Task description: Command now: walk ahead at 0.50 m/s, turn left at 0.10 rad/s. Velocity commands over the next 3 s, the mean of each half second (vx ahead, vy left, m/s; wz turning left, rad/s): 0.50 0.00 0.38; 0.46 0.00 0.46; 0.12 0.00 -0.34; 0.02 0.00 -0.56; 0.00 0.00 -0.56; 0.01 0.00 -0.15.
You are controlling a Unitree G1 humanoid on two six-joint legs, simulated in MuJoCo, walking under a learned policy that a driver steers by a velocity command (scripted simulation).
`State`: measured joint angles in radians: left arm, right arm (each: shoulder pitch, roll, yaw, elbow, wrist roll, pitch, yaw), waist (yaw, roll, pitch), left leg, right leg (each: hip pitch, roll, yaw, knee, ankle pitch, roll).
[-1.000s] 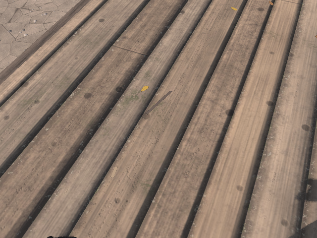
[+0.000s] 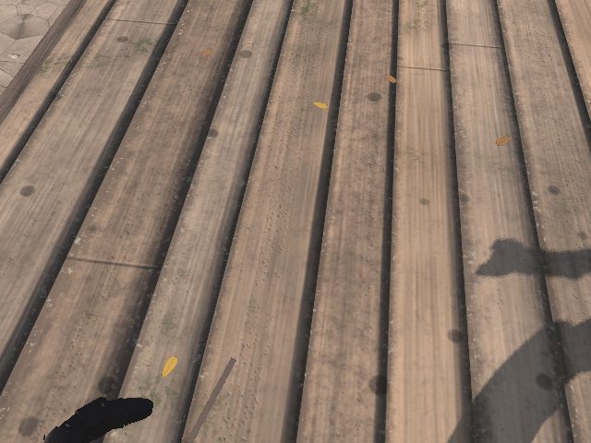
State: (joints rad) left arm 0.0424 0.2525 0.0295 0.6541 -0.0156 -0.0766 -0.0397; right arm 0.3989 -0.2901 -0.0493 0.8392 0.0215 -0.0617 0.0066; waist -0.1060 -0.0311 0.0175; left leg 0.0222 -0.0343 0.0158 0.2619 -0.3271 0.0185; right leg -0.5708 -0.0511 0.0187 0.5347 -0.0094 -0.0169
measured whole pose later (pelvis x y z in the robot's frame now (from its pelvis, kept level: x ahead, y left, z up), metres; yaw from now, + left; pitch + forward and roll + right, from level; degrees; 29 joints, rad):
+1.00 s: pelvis +0.52 +0.10 +0.00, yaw +28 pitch +2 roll +1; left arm 0.05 0.28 0.04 0.73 0.01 -0.10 -0.03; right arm 0.31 -0.28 -0.06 0.73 0.00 -0.04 -0.01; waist -0.07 -0.05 0.03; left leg -0.08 -0.10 -0.11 0.38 -0.32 0.07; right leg -0.59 -0.04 0.05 0.54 0.11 0.02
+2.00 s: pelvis +0.65 +0.13 +0.00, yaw -4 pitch +2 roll +1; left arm 0.17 0.30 0.07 0.62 0.01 0.04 -0.01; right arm 0.15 -0.32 -0.09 0.70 -0.01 0.02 -0.03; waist -0.01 0.04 0.05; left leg -0.46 0.06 0.01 0.99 -0.53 -0.06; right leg -0.31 0.03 0.01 0.56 -0.28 -0.05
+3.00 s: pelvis +0.64 +0.11 +0.00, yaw -23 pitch -1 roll +0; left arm 0.20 0.22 0.02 0.72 0.01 0.02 0.01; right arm 0.23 -0.28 -0.04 0.80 -0.01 -0.01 -0.02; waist -0.02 0.02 0.01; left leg -0.22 0.06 -0.01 0.53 -0.31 -0.06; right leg -0.19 0.04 0.04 0.53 -0.32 -0.03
